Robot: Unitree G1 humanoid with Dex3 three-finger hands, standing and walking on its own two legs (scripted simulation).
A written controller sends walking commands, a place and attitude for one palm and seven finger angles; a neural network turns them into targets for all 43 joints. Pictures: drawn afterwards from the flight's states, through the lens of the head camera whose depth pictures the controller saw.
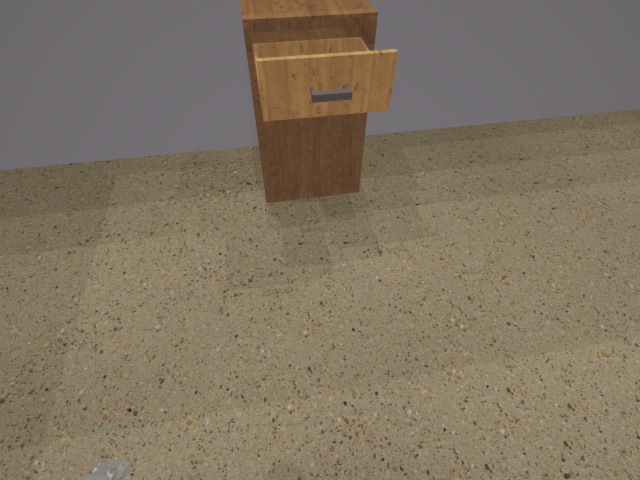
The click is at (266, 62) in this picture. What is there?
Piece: drawer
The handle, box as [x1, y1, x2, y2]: [310, 84, 351, 102]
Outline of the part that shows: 351,90 347,88 346,84 343,85 343,88 339,90 315,91 313,87 310,87 312,102 351,99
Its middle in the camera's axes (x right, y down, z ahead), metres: +0.03 -0.43 +1.12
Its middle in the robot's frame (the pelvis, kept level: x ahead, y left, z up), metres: +1.12 +0.03 -0.07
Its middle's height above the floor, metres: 0.70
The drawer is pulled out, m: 0.30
